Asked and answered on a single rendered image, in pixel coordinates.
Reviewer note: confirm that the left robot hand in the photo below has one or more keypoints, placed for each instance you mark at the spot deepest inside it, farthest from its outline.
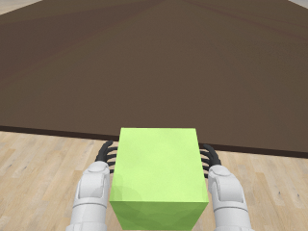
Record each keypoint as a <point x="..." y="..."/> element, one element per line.
<point x="102" y="154"/>

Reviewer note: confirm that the right robot hand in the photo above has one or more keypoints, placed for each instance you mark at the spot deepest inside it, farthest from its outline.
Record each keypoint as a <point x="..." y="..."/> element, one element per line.
<point x="213" y="158"/>

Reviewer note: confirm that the robot right forearm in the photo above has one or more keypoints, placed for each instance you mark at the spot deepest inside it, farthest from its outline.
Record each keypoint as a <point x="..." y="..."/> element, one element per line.
<point x="229" y="204"/>

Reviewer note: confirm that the carton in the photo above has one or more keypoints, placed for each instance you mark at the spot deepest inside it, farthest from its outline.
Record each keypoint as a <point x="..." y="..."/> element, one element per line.
<point x="158" y="181"/>

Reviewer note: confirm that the robot left forearm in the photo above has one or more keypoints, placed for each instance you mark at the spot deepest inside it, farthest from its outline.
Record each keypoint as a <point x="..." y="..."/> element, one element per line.
<point x="91" y="199"/>

